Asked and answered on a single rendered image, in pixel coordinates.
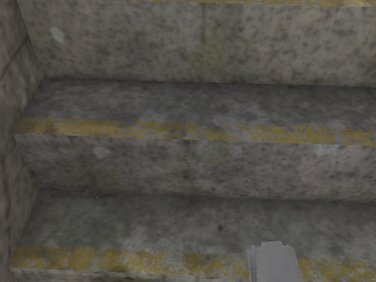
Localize right robot thigh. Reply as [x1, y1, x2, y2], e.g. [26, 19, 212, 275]
[247, 241, 304, 282]

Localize right robot shin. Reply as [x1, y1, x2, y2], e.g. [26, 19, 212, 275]
[284, 245, 298, 262]

